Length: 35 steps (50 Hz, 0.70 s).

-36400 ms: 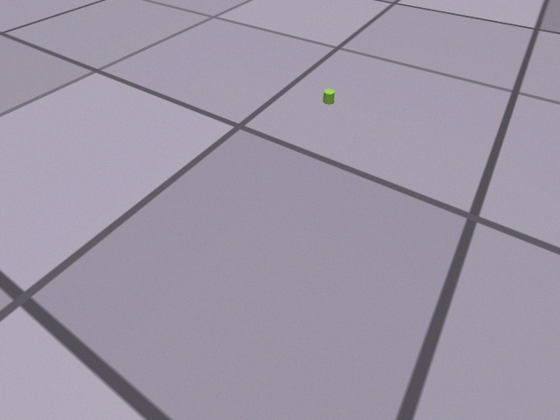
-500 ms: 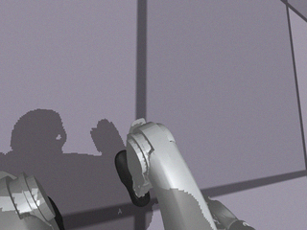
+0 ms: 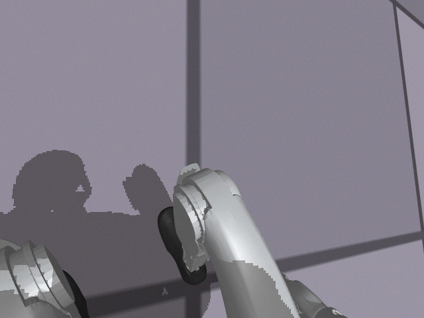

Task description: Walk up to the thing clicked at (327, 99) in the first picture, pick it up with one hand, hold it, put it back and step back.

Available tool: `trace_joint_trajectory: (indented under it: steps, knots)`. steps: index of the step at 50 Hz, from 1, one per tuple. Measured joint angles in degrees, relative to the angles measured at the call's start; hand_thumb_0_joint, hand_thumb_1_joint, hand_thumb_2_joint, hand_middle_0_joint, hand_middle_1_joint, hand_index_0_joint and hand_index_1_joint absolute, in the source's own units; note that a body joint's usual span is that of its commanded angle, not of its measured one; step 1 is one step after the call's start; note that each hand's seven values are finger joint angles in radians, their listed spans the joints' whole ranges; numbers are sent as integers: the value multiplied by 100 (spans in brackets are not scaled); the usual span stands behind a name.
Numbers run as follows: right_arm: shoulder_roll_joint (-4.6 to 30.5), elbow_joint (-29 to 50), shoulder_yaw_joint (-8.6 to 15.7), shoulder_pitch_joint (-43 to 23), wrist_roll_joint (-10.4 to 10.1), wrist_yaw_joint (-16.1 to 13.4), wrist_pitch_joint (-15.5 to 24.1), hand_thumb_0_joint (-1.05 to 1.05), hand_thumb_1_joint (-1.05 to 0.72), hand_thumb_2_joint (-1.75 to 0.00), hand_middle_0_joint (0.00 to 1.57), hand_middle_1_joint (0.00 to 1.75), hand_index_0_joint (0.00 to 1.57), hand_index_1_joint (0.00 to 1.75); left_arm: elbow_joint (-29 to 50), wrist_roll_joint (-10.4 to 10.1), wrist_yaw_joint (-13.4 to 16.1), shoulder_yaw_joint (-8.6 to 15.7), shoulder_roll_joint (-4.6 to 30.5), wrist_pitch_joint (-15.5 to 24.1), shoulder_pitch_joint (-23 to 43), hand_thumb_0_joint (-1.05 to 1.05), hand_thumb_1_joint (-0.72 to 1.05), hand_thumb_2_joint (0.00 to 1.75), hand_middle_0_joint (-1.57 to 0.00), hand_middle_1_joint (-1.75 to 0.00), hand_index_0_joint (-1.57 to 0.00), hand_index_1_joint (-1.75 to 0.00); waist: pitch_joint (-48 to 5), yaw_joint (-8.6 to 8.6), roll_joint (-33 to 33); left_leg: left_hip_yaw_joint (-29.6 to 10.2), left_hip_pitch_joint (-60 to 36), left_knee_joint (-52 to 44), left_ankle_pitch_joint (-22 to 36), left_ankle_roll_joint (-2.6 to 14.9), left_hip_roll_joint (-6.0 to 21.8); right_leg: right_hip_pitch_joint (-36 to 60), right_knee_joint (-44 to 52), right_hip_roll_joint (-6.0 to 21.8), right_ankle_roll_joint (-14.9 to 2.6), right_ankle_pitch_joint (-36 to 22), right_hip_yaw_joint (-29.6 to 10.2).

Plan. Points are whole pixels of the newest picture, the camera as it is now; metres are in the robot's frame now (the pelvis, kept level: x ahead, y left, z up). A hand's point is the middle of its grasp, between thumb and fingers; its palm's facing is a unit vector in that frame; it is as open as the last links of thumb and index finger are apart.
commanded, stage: open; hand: left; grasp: from above
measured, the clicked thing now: out of the picture +0.48 +0.36 -0.27
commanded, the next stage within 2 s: withdraw in 0.18 s
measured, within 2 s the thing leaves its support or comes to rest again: neither
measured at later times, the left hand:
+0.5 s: hand out of the picture +0.49 +0.37 -0.21, palm faces -0.37 -0.13 -0.92, open 14.1 cm
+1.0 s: hand out of the picture +0.46 +0.38 -0.10, palm faces -0.52 -0.17 -0.84, open 13.9 cm
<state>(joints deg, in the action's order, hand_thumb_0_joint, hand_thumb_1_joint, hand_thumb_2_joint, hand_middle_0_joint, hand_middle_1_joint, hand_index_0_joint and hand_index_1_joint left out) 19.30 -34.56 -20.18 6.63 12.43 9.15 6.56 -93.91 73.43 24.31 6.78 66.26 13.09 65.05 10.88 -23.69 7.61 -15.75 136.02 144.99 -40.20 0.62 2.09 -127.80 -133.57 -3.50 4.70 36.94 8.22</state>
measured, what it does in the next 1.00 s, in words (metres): stands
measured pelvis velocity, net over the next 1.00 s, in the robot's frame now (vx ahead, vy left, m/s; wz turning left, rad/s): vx -0.01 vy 0.00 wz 0.09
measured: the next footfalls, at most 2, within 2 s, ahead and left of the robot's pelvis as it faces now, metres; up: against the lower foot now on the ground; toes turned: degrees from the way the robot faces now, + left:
none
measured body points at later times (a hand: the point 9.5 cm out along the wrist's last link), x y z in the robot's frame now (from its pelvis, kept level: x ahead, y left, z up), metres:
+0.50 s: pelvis +0.00 +0.00 +0.00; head +0.28 +0.13 +0.32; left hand +0.51 +0.38 -0.16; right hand +0.05 -0.26 -0.05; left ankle +0.06 +0.13 -0.28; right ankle +0.12 -0.13 -0.28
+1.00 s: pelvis -0.01 +0.00 +0.04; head +0.24 +0.12 +0.39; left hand +0.48 +0.39 -0.05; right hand +0.09 -0.28 -0.04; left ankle +0.06 +0.13 -0.28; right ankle +0.12 -0.13 -0.28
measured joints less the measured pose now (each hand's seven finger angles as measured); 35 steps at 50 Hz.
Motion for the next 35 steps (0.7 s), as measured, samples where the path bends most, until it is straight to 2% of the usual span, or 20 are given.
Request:
trace_joint_trajectory:
  steps: [8, 16, 22, 26, 29, 35]
  knots:
    - [-11, -23, -7, -1, 17, -21, -18, 0, -89, -89, 21, 30, 21, 30, 27, 80, 62, 5, 9, 116, 1, 0, -49, 98, -8, -104, -9, -103, -2, 27, 38, -14, -10, 14, -11, -17, 6, -4, -13, -5, -25, -4, 11]
    - [21, -27, 57, -23, 17, -6, 30, 0, -89, -89, 21, 30, 21, 30, 20, 84, 130, -19, 5, 49, 47, 0, -48, 98, -7, -103, -9, -102, -10, 16, 15, -16, 19, 22, -11, -24, -2, -35, -26, 3, 3, -2, 9]
    - [33, 18, 104, 19, 6, -17, -11, 0, -90, -89, 20, 30, 21, 30, 353, 123, -10, 184, 3, -8, -10, 0, -50, 99, -7, -103, -9, -101, -27, 43, 2, -12, 18, 2, -9, -47, 0, -54, -23, 10, -17, -7, 7]
    - [27, 38, 221, 111, -26, 7, -84, 0, -91, -90, 20, 30, 21, 30, 882, 82, -206, 215, -162, -76, -104, 0, -52, 99, -8, -102, -9, -101, -183, 151, -101, 7, 22, -59, -10, -73, -24, -60, 3, 47, -42, 23, 1]
    - [0, 47, 413, 191, -87, 36, -184, 0, -91, -90, 20, 30, 21, 30, 1347, 28, -433, 299, -324, -203, -266, 0, -53, 99, -8, -101, -9, -101, -404, 251, -264, 47, 25, -136, -21, -80, -40, -64, 45, 84, -60, 66, -20]
    - [-29, 109, 793, 238, -329, 61, -514, 0, -91, -90, 20, 30, 21, 30, 2076, -317, -1212, 7, -705, -585, -360, 0, -53, 100, -8, -100, -9, -100, -842, 522, -652, 265, -80, -436, 15, -22, -67, 42, 223, 188, -80, 141, -157]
